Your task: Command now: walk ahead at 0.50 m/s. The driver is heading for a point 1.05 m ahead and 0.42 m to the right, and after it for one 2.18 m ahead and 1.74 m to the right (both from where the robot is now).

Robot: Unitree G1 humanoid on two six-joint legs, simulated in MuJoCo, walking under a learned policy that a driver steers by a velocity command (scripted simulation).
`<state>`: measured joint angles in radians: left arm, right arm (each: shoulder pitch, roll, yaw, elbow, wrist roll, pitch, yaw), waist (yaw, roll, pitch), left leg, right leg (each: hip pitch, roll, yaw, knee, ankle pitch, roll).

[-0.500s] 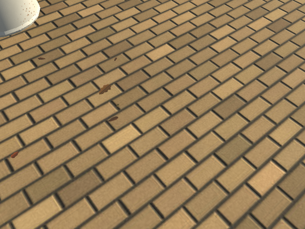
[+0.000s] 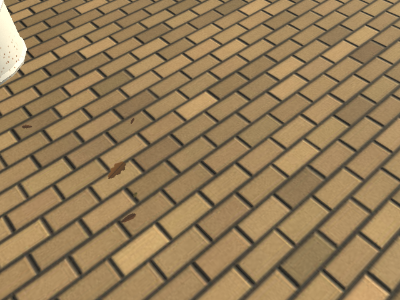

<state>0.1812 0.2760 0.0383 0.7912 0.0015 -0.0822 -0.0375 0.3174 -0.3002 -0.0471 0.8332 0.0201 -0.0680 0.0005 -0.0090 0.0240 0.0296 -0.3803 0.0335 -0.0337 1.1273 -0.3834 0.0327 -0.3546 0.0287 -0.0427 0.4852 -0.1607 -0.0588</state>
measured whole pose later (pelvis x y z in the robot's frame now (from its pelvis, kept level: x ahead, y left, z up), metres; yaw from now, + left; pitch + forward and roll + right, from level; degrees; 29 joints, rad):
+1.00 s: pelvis +0.50 -0.08 -0.01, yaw -29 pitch +1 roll +1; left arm 0.16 0.30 0.08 0.68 -0.02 -0.03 -0.04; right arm 0.22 -0.31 -0.07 0.86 0.02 -0.08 0.00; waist -0.02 0.00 0.08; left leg -0.28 0.07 0.02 1.16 -0.45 -0.01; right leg -0.43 0.05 -0.03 0.61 -0.20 -0.10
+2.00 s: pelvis +0.90 -0.40 +0.00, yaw -49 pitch +2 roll +1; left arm 0.07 0.25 0.03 0.68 0.01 -0.05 -0.02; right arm 0.29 -0.31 -0.03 0.90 0.01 -0.04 0.00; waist -0.05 0.02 0.05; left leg -0.33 0.02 -0.03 1.04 -0.56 -0.04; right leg -0.43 0.01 -0.02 0.50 -0.11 -0.04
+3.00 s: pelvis +0.98 -0.46 +0.00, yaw -49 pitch -2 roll +0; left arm 0.13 0.23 0.03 1.09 0.00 0.02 0.03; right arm 0.18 -0.24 -0.02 1.06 -0.01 0.01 -0.04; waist 0.00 0.00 0.04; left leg -0.16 0.02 0.00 0.46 -0.27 -0.02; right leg -0.18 0.01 -0.02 0.47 -0.25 -0.01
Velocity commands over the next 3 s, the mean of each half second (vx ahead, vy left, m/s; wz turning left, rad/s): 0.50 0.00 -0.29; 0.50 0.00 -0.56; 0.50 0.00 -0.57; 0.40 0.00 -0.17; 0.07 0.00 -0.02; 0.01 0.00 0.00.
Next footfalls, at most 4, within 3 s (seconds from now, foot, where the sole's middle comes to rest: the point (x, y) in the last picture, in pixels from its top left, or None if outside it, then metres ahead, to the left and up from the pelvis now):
0.38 left None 0.39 0.14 -0.77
0.90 right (272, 268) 0.57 -0.19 -0.77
1.40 left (261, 180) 0.93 -0.20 -0.77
1.88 right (356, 179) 0.92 -0.57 -0.77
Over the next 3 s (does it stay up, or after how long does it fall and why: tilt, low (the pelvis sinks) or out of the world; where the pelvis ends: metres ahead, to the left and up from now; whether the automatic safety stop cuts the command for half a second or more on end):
stays up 0.98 -0.46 0.00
